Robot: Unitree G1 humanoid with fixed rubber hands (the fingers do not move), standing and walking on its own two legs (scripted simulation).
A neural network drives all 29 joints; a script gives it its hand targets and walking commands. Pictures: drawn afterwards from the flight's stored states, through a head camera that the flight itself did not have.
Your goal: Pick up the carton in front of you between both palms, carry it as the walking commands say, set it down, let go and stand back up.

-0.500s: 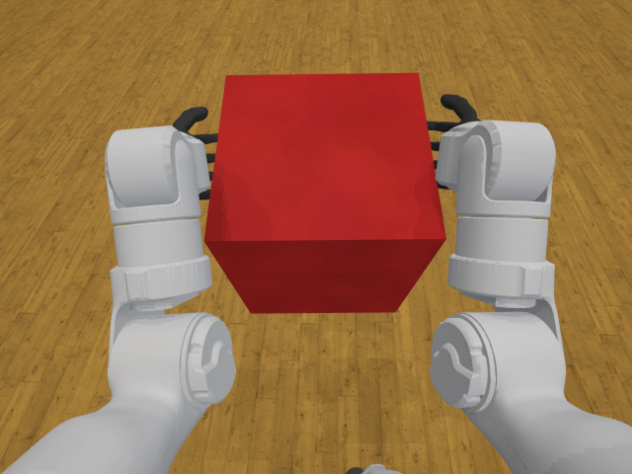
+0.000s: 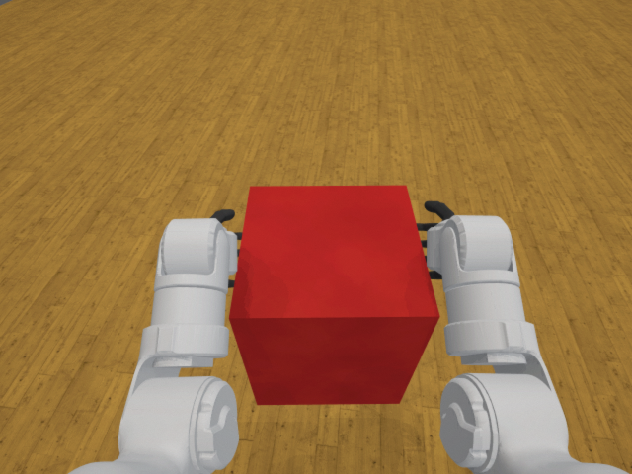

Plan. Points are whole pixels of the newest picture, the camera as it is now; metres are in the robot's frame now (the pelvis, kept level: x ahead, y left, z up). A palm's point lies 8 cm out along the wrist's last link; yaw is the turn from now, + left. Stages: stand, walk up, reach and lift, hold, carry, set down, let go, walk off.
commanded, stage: carry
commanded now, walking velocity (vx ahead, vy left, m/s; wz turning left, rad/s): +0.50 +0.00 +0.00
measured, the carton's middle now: (328, 300) +0.36 -0.01 +0.02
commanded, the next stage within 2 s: none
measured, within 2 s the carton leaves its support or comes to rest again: neither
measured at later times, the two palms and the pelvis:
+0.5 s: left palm (254, 159) +0.57 +0.11 +0.11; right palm (428, 153) +0.59 -0.17 +0.12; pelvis +0.29 -0.04 +0.02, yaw +2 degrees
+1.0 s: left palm (252, 92) +0.88 +0.15 +0.08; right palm (380, 85) +0.88 -0.13 +0.10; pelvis +0.59 +0.01 +0.02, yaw +0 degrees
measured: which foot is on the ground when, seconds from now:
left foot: down 0.00-0.36, up 0.38-0.74, down 0.76-1.00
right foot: up 0.00-0.32, down 0.34-0.76, up 0.78-1.00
